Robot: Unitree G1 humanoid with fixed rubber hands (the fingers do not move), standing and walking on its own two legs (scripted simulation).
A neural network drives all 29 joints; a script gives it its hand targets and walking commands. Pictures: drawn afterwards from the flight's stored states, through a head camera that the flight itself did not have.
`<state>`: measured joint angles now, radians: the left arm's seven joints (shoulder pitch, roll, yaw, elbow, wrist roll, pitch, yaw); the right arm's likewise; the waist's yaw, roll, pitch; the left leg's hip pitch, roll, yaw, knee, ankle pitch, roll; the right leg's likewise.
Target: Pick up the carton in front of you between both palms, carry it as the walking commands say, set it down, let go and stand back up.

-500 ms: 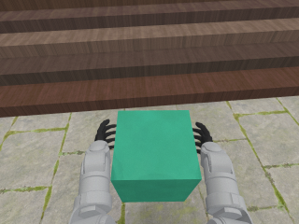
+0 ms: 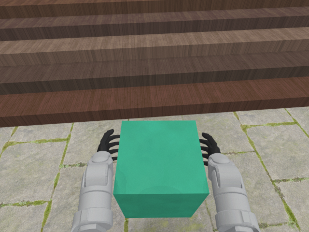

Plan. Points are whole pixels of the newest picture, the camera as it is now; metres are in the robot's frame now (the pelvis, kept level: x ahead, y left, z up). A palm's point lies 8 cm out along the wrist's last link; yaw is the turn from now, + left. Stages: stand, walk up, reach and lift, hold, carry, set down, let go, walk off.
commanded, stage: reach and lift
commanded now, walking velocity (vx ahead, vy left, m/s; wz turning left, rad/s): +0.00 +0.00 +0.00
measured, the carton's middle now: (158, 171) +0.29 +0.00 -0.05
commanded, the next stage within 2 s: hold in 0.08 s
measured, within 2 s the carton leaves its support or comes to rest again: neither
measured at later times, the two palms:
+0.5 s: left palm (100, 159) +0.28 +0.15 +0.05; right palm (215, 160) +0.27 -0.15 +0.04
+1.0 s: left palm (101, 156) +0.28 +0.15 +0.05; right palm (215, 158) +0.28 -0.15 +0.05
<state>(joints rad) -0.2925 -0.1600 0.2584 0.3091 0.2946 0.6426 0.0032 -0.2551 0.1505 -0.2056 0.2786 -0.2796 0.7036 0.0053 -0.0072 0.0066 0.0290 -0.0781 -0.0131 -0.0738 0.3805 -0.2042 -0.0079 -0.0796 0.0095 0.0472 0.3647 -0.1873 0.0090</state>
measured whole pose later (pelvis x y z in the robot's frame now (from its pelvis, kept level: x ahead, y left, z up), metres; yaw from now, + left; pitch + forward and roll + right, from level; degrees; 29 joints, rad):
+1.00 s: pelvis -0.01 +0.00 +0.00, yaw +0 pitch -8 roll +0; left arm -0.29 -0.16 0.24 0.24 0.30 0.73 0.00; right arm -0.25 0.15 -0.18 0.22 -0.28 0.79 0.01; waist 0.00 0.01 0.04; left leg -0.03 -0.01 -0.07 0.36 -0.19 -0.01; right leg -0.03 0.01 0.05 0.34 -0.17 0.01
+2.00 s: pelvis +0.32 +0.04 -0.03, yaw +0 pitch +4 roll +1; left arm -0.21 -0.14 0.14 -0.34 0.10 1.22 0.10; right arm -0.19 0.14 -0.11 -0.35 -0.10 1.26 -0.08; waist 0.03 -0.04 -0.12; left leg -0.48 0.05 0.24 0.51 -0.09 0.05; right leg -0.01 -0.11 -0.16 0.48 -0.49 0.05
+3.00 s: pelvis +0.96 +0.07 -0.03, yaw +0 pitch +4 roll +0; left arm -0.85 0.06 0.26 0.09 0.04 1.31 0.13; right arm -0.83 0.00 -0.22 0.08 -0.06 1.35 -0.13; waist -0.04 -0.03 0.03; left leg -0.51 0.00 0.17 0.63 -0.21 0.11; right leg -0.40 -0.02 -0.04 1.26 -0.45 -0.04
